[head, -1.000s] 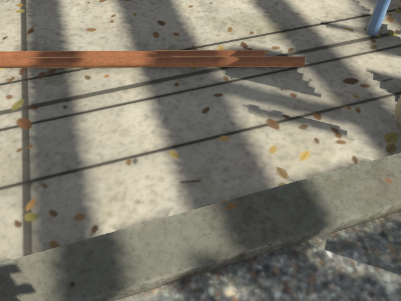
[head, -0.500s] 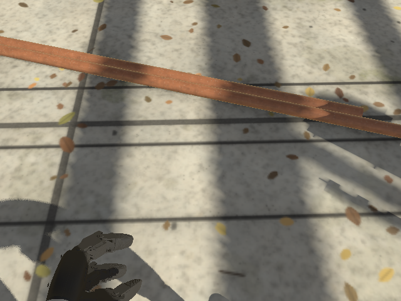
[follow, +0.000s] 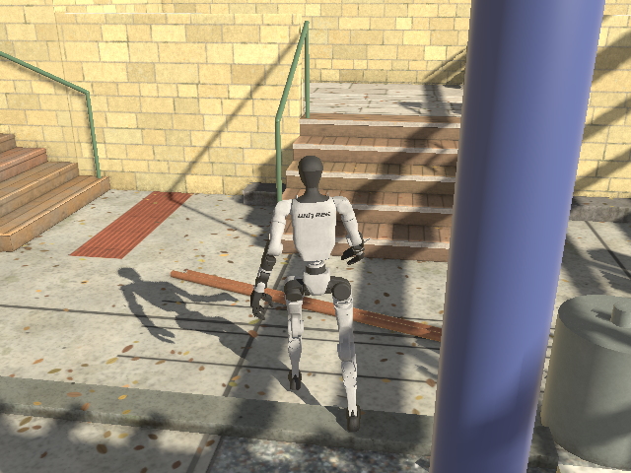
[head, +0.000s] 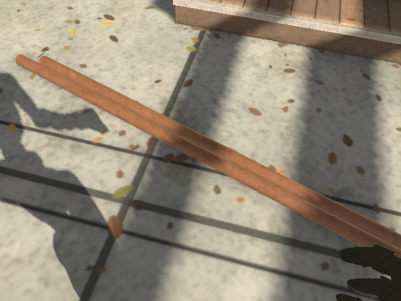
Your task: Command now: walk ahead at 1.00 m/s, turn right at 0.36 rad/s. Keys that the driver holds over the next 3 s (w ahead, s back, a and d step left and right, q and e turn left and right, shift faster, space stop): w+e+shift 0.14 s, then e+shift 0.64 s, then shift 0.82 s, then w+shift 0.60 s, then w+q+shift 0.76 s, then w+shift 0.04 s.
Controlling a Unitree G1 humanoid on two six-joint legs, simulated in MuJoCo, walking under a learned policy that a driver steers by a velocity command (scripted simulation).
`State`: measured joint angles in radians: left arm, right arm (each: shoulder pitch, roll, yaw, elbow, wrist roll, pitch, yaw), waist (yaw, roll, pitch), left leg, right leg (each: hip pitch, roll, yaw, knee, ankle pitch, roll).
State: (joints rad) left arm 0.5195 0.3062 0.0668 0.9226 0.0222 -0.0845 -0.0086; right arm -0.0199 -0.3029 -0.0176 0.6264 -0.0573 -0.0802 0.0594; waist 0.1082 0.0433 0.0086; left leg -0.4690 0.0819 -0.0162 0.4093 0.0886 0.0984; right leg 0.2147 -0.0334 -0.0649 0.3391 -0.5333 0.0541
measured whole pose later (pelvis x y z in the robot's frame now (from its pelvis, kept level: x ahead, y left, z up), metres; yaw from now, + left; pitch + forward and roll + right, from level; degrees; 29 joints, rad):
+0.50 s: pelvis +0.42 +0.00 -0.04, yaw -22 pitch +0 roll +0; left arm 0.19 0.33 0.06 0.69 0.00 -0.04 -0.04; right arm 0.09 -0.24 0.00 0.69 -0.01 -0.10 -0.02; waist 0.02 -0.03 0.10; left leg -0.47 -0.06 -0.15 1.44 -0.49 -0.06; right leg -0.43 0.21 0.01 0.59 -0.14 -0.18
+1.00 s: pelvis +0.59 +0.03 -0.02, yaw -48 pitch +2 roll +0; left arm 0.16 0.33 0.06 0.60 -0.01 0.05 0.03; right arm 0.15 -0.25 -0.04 0.66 -0.02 0.01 -0.04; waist -0.02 -0.02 0.06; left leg -0.38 -0.03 -0.07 0.46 -0.10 0.00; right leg -0.54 0.05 0.11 1.14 -0.46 0.08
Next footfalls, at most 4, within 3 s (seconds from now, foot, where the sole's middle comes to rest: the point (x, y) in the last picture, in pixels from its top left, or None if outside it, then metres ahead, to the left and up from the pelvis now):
0.02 left None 0.16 0.11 -0.79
0.38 right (234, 283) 0.54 -0.05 -0.79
0.78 left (221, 221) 0.76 0.01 -0.79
1.14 right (243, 291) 0.51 -0.08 -0.79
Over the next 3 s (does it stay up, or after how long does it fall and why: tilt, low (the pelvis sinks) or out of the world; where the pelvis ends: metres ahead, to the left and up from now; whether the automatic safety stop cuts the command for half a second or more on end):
stays up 1.20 -0.63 -0.02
